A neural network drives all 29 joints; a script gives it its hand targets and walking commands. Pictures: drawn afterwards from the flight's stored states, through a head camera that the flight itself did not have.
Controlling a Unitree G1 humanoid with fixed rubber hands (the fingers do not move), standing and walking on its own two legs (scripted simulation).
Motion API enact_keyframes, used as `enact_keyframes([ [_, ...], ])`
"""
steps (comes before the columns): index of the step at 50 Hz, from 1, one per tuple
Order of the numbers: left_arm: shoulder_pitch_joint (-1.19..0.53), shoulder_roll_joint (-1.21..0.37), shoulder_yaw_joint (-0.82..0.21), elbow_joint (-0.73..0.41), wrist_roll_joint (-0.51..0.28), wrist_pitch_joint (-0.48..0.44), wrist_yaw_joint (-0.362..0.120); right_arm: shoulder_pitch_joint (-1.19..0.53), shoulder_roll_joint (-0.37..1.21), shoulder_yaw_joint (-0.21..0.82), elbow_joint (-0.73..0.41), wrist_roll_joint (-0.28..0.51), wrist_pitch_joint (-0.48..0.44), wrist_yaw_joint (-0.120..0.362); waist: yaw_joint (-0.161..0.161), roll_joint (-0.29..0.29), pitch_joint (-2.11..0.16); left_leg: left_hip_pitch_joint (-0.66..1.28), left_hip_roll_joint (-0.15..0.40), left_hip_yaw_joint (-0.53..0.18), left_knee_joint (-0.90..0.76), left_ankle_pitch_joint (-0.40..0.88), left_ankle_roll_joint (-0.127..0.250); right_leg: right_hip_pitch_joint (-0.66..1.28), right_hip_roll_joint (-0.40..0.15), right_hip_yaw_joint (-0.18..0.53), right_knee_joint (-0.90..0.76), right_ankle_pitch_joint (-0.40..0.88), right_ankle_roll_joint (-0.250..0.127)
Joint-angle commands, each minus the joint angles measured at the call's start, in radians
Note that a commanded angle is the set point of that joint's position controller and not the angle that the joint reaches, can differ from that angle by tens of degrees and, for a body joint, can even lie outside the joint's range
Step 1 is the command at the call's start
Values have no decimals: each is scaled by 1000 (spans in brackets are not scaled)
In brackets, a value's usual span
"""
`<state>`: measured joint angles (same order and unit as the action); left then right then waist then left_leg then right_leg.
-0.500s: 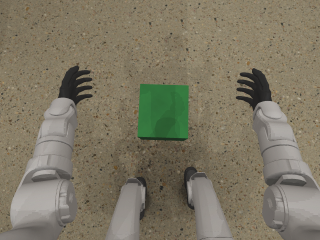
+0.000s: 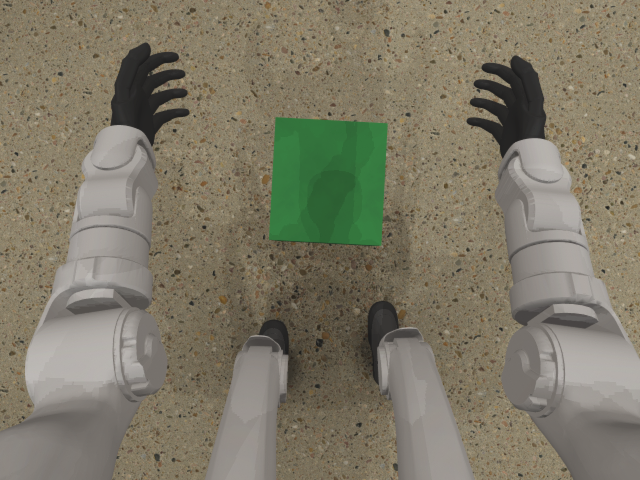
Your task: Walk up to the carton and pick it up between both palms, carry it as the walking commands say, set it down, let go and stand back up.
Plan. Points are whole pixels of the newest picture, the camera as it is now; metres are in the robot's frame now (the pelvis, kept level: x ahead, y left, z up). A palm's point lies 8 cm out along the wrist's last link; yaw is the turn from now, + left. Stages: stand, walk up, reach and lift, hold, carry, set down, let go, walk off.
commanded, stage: reach and lift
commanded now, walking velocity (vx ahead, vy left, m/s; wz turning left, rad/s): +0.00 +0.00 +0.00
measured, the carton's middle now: (327, 187) +0.49 -0.01 -0.56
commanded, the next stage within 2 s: none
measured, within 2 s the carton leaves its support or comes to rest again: neither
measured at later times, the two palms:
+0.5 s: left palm (191, 159) +0.50 +0.20 -0.28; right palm (465, 166) +0.48 -0.21 -0.28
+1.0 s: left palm (220, 178) +0.49 +0.20 -0.42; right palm (431, 184) +0.47 -0.20 -0.42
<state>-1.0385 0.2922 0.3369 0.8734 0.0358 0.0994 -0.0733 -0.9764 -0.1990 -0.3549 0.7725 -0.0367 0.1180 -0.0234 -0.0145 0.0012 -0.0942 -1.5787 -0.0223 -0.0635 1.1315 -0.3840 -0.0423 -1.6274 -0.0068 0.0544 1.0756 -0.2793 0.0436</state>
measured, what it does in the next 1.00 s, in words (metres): lowers itself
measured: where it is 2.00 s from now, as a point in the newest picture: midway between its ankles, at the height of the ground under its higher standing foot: (329, 368)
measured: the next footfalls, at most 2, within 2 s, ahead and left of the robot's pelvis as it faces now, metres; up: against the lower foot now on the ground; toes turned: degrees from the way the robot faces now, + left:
none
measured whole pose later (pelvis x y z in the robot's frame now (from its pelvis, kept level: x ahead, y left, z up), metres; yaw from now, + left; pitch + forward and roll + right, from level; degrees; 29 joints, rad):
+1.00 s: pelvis -0.05 +0.00 -0.25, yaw +1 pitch +43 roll +0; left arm -1.37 0.39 0.13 1.07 -0.16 0.07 0.06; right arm -1.32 -0.34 -0.20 1.03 0.17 0.06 -0.11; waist -0.02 0.00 0.23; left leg -2.25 -0.06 -0.07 2.11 -0.62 -0.07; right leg -2.31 0.03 0.08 2.04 -0.48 0.08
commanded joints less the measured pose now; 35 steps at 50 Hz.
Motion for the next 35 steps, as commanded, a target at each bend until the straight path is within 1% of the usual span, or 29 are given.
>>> enact_keyframes([
  [1,-219,106,11,-66,8,-15,4,-210,-90,-16,-60,-8,-20,6,5,13,-884,281,-43,111,-22,356,-9,578,60,-107,72,364,11],
  [5,-255,106,6,-20,10,-8,16,-242,-104,-30,6,-12,-20,3,-3,26,-859,190,-45,115,73,252,-16,433,69,-124,167,243,12],
  [8,-283,122,-2,-15,1,-2,29,-266,-126,-29,19,-3,-17,-5,-6,36,-900,144,-50,124,153,214,-23,377,73,-132,243,202,13],
  [13,-338,160,-40,-69,-40,12,54,-317,-169,3,-28,45,-6,-23,-6,43,-1031,113,-55,140,276,209,-29,360,73,-140,360,207,14],
  [18,-362,192,-78,-107,-87,22,77,-349,-196,55,-74,99,6,-39,3,24,-1133,66,-54,153,373,205,-26,379,68,-140,462,230,16],
  [22,-390,199,-96,-97,-113,22,85,-382,-209,77,-67,123,8,-47,2,13,-1098,-5,-47,153,436,155,-22,323,62,-140,528,186,17],
  [28,-438,199,-114,-22,-133,11,94,-425,-219,89,12,134,-5,-59,-6,13,-990,-110,-36,149,522,76,-20,212,52,-137,618,109,14],
  [35,-486,208,-131,50,-146,-15,111,-467,-229,99,84,146,-35,-75,-6,13,-927,-184,-26,144,621,56,-17,145,41,-130,722,95,14],
])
